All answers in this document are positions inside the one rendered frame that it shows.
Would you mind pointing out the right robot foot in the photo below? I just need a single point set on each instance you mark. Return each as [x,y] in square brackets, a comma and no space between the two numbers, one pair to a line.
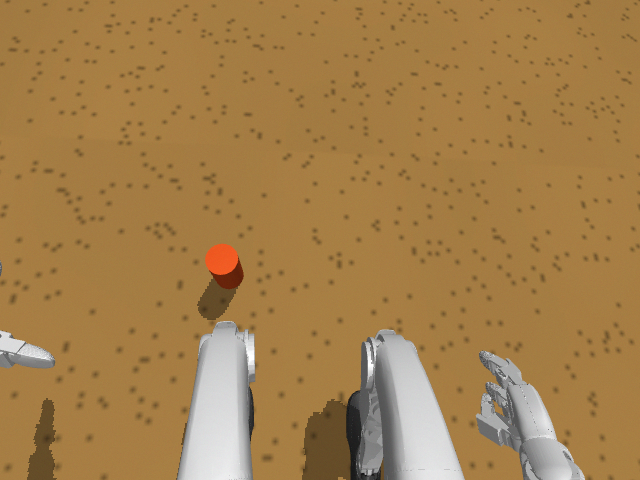
[353,434]

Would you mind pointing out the right robot arm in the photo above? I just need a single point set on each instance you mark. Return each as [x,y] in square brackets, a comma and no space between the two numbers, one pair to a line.
[547,459]

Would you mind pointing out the right robot hand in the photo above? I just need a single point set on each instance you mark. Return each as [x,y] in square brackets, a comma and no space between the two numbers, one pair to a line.
[521,404]

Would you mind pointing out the can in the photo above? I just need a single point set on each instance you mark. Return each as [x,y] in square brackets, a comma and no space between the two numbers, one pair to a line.
[223,263]

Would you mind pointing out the left robot hand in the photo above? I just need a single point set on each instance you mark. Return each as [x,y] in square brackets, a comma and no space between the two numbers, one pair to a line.
[17,351]

